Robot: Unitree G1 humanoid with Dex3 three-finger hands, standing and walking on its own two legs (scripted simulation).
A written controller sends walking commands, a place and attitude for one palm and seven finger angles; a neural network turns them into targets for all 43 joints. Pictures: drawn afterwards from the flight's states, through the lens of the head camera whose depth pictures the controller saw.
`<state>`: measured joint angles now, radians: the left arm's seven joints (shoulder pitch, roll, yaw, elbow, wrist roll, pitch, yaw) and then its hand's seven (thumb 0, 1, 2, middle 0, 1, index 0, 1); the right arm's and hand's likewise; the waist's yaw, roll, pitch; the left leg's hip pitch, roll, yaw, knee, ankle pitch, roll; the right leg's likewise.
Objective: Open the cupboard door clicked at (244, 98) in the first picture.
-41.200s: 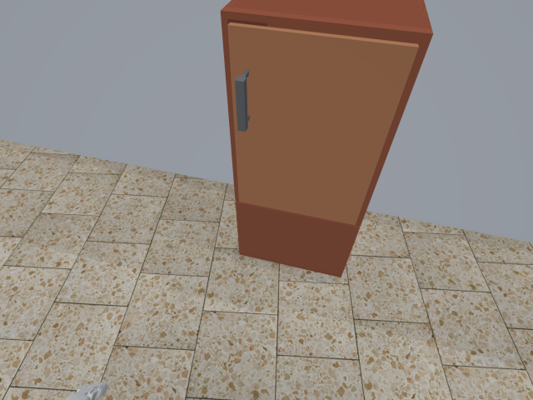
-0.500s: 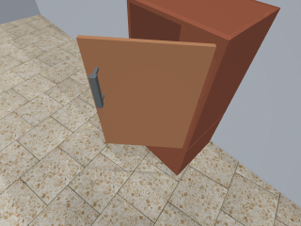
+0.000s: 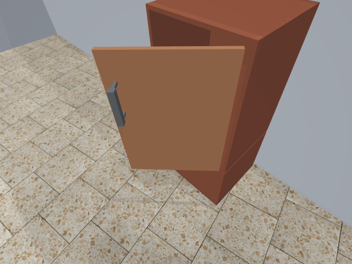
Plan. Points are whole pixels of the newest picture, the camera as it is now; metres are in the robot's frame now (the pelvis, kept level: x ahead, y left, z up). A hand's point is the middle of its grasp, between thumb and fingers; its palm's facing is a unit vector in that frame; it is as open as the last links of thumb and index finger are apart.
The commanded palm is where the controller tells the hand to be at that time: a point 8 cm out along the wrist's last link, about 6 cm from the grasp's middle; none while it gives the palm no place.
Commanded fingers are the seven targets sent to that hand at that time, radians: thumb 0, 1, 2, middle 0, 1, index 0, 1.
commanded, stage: look again from close up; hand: left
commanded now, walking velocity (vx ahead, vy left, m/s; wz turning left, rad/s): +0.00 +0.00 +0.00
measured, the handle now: (118, 104) +0.56 +0.23 +0.04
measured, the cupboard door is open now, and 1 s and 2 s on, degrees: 43 43 43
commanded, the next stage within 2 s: raise the hand with hooked fingers in 0.14 s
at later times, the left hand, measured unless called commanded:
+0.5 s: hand (103, 220) +0.21 +0.18 +0.01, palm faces +0.19 -0.98 -0.06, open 7.8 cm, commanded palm +0.11 +0.23 -0.05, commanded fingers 0.00 0.57 0.76 -0.22 -0.51 -0.22 -0.51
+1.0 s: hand (92, 233) +0.19 +0.20 -0.01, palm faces -0.09 -0.99 -0.05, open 10.7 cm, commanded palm +0.15 +0.27 -0.01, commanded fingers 0.00 -0.01 0.51 -0.27 -0.88 -0.27 -0.88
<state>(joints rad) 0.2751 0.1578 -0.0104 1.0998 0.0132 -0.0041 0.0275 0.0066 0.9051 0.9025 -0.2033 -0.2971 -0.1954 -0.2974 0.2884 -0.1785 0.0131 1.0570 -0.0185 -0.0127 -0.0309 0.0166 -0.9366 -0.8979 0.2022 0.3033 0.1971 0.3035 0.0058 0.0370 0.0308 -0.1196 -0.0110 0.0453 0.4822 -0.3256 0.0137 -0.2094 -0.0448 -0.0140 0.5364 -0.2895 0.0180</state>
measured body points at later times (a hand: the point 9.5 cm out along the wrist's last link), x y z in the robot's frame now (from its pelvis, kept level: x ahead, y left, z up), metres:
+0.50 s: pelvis -0.02 -0.02 -0.02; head -0.02 -0.03 +0.43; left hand +0.19 +0.23 +0.02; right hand +0.14 -0.28 -0.10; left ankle -0.04 +0.11 -0.74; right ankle +0.00 -0.13 -0.74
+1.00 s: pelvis -0.05 +0.00 -0.07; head +0.01 +0.01 +0.38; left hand +0.19 +0.26 -0.01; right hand +0.13 -0.19 -0.15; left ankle -0.04 +0.11 -0.74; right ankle +0.00 -0.13 -0.74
